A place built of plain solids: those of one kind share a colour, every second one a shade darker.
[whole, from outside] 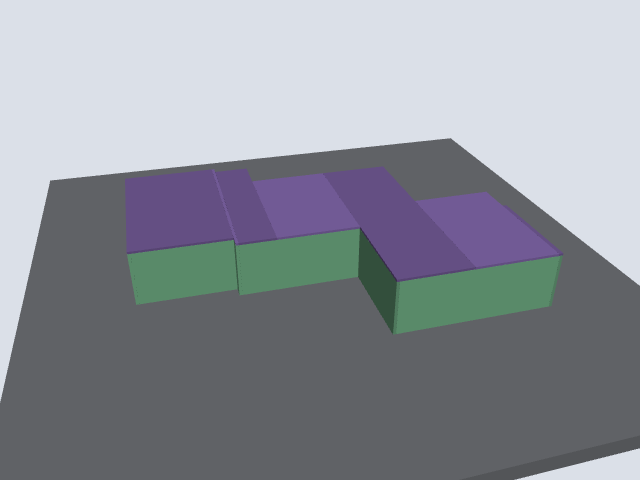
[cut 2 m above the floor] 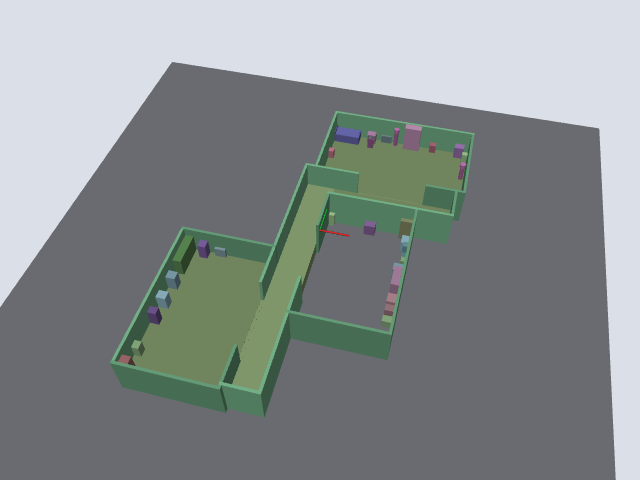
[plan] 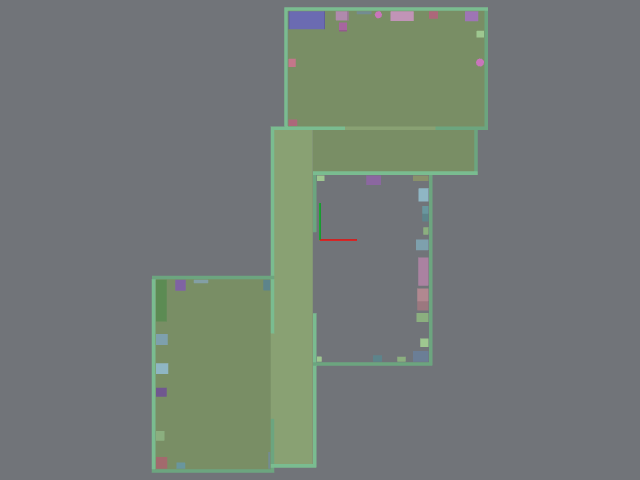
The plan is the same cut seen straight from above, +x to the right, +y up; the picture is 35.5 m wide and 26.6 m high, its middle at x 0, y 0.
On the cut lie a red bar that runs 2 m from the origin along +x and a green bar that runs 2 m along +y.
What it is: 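One storey of an old house, long lived in; a hall and three lower rooms beside it, each open to the hall along a stretch without wall, rail or kerb; a room's floor lies below the hall's by a bare drop, by one riser or not at all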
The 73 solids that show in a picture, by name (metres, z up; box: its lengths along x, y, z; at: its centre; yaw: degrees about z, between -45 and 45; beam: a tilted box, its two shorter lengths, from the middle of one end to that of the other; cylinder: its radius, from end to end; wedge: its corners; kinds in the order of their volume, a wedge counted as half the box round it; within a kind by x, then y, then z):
{
 "floor_1": {"box": [6.39, 10.53, 1.09], "at": [-5.92, -7.44, 0.49]},
 "floor_2": {"box": [0.2, 4.72, 1.09], "at": [-2.63, -7.55, 0.49]},
 "floor_3": {"box": [2.14, 18.51, 1.09], "at": [-1.46, -3.16, 0.49]},
 "floor_4": {"box": [10.9, 6.41, 0.93], "at": [3.67, 9.5, 0.41]},
 "floor_5": {"box": [5.01, 0.2, 0.93], "at": [3.9, 6.19, 0.41]},
 "floor_6": {"box": [8.94, 2.28, 1.09], "at": [4.08, 4.95, 0.49]},
 "wall_1": {"box": [0.2, 10.53, 3.87], "at": [-9.22, -7.44, 1.89]},
 "wall_2": {"box": [6.79, 0.2, 3.87], "at": [-5.92, -12.81, 1.89]},
 "wall_3": {"box": [6.79, 0.2, 3.87], "at": [-5.92, -2.08, 1.89]},
 "wall_4": {"box": [0.2, 2.51, 3.87], "at": [-2.63, -11.16, 1.89]},
 "wall_5": {"box": [0.2, 3.01, 3.87], "at": [-2.63, -3.68, 1.89]},
 "wall_6": {"box": [0.2, 8.07, 3.87], "at": [-2.63, 2.06, 1.89]},
 "wall_7": {"box": [0.2, 6.41, 3.87], "at": [-1.88, 9.5, 1.89]},
 "wall_8": {"box": [2.54, 0.2, 3.87], "at": [-1.46, -12.52, 1.89]},
 "wall_9": {"box": [4.12, 0.2, 3.87], "at": [-0.67, 6.19, 1.89]},
 "wall_10": {"box": [0.2, 5.44, 3.87], "at": [-0.29, -9.69, 1.89]},
 "wall_11": {"box": [0.2, 2.71, 3.87], "at": [-0.29, -5.42, 1.89]},
 "wall_12": {"box": [0.2, 3.18, 3.87], "at": [-0.29, 2.02, 1.89]},
 "wall_13": {"box": [6.63, 0.2, 3.87], "at": [2.92, -6.87, 1.89]},
 "wall_14": {"box": [11.3, 0.2, 3.87], "at": [3.67, 12.81, 1.89]},
 "wall_15": {"box": [9.14, 0.2, 3.87], "at": [4.17, 3.71, 1.89]},
 "wall_16": {"box": [0.2, 10.38, 3.87], "at": [6.14, -1.58, 1.89]},
 "wall_17": {"box": [2.92, 0.2, 3.87], "at": [7.86, 6.19, 1.89]},
 "wall_18": {"box": [0.2, 2.28, 3.87], "at": [8.64, 4.95, 1.89]},
 "wall_19": {"box": [0.2, 6.41, 3.87], "at": [9.22, 9.5, 1.89]},
 "roof_1": {"box": [6.79, 0.29, 0.16], "at": [-5.92, -12.76, 3.9]},
 "roof_2": {"box": [9.12, 5.64, 0.16], "at": [-4.76, -9.79, 3.9]},
 "roof_3": {"box": [15.56, 4.99, 0.16], "at": [-1.54, -4.47, 3.9]},
 "roof_4": {"box": [8.97, 5.59, 0.16], "at": [1.75, 0.81, 3.9]},
 "roof_5": {"box": [11.47, 2.48, 0.16], "at": [3.01, 4.85, 3.9]},
 "roof_6": {"box": [12.05, 0.2, 0.16], "at": [3.29, 6.19, 3.9]},
 "roof_7": {"box": [11.3, 6.61, 0.16], "at": [3.67, 9.6, 3.9]},
 "wardrobe_1": {"box": [1.3, 0.55, 2.32], "at": [4.55, 12.4, 2.04]},
 "wardrobe_2": {"box": [0.56, 1.57, 2.13], "at": [5.73, -1.75, 1.01]},
 "kitchen_run_1": {"box": [0.6, 2.31, 1.41], "at": [-8.79, -3.36, 1.74]},
 "washing_machine_1": {"box": [0.66, 0.61, 1.19], "at": [-8.76, -5.51, 1.63]},
 "washing_machine_2": {"box": [0.68, 0.6, 1.14], "at": [-8.75, -7.12, 1.6]},
 "washing_machine_3": {"box": [0.69, 0.59, 1.2], "at": [5.66, -0.27, 0.55]},
 "washing_machine_4": {"box": [0.55, 0.74, 0.99], "at": [5.73, 2.5, 0.44]},
 "bed_1": {"box": [1.91, 0.99, 0.75], "at": [-0.74, 12.18, 1.25]},
 "tall_odds_1": {"box": [0.48, 0.54, 0.94], "at": [-8.85, -10.86, 1.5]},
 "tall_odds_2": {"box": [0.42, 0.31, 1.17], "at": [0.05, 3.42, 0.53]},
 "tall_odds_3": {"box": [0.48, 0.28, 1.98], "at": [4.51, -6.61, 0.94]},
 "tall_odds_4": {"box": [0.67, 0.51, 0.66], "at": [5.68, -4.3, 0.28]},
 "tall_odds_5": {"box": [0.45, 0.47, 0.77], "at": [5.78, -5.7, 0.34]},
 "tall_odds_6": {"box": [0.3, 0.42, 1.16], "at": [5.86, 0.5, 0.53]},
 "tall_odds_7": {"box": [0.41, 0.38, 1.2], "at": [8.88, 11.41, 1.48]},
 "carton_stack_1": {"box": [0.62, 1.23, 1.03], "at": [5.7, -3.3, 0.46]},
 "carton_stack_2": {"box": [0.62, 0.71, 0.3], "at": [5.7, -3.04, 1.13]},
 "crate_stack_1": {"box": [0.49, 0.35, 1.15], "at": [-7.71, -12.5, 1.61]},
 "crate_stack_2": {"box": [0.39, 0.59, 0.72], "at": [-2.95, -2.5, 1.4]},
 "crate_stack_3": {"box": [0.5, 0.36, 1.04], "at": [3.19, -6.57, 0.47]},
 "crate_stack_4": {"box": [0.34, 0.87, 0.74], "at": [5.84, 1.46, 0.32]},
 "crate_stack_5": {"box": [0.34, 0.43, 0.67], "at": [5.84, 1.67, 1.03]},
 "chest_drawers_1": {"box": [0.82, 0.54, 1.0], "at": [2.97, 3.31, 0.45]},
 "chest_drawers_2": {"box": [0.73, 0.56, 1.03], "at": [8.4, 12.4, 1.39]},
 "cooker_1": {"box": [0.6, 0.51, 1.22], "at": [-8.79, -8.44, 1.65]},
 "cooker_2": {"box": [0.58, 0.6, 1.23], "at": [-7.73, -2.51, 1.65]},
 "fridge_1": {"box": [0.62, 0.66, 1.6], "at": [-8.78, -12.35, 1.84]},
 "metal_shelving_1": {"box": [0.85, 0.32, 1.98], "at": [5.58, 3.42, 0.94]},
 "side_table_1": {"box": [0.4, 0.45, 0.73], "at": [-1.55, 9.81, 1.24]},
 "side_table_2": {"box": [0.49, 0.36, 0.78], "at": [-1.5, 6.5, 1.27]},
 "side_table_3": {"box": [0.51, 0.42, 0.72], "at": [6.29, 12.47, 1.24]},
 "trunk_1": {"box": [0.86, 0.6, 0.6], "at": [5.58, -6.45, 0.25]},
 "floor_lamp_round_1": {"cylinder": 0.16, "from": [3.24, 12.48, 0.88], "to": [3.24, 12.48, 2.19]},
 "floor_lamp_round_2": {"cylinder": 0.2, "from": [3.24, 12.48, 2.19], "to": [3.24, 12.48, 2.52]},
 "floor_lamp_round_3": {"cylinder": 0.16, "from": [8.87, 9.84, 0.88], "to": [8.87, 9.84, 2.07]},
 "floor_lamp_round_4": {"cylinder": 0.22, "from": [8.87, 9.84, 2.07], "to": [8.87, 9.84, 2.39]},
 "radiator_1": {"box": [0.8, 0.2, 0.77], "at": [-6.59, -2.31, 1.42]},
 "radiator_2": {"box": [0.82, 0.17, 0.67], "at": [2.44, 12.59, 1.21]},
 "dining_chair_1": {"box": [0.44, 0.08, 0.94], "at": [1.27, 11.6, 1.35]},
 "dining_chair_2": {"box": [0.44, 0.41, 0.51], "at": [1.27, 11.85, 1.13]},
 "desk_1": {"box": [0.62, 0.52, 0.12], "at": [1.19, 12.42, 1.65]}
}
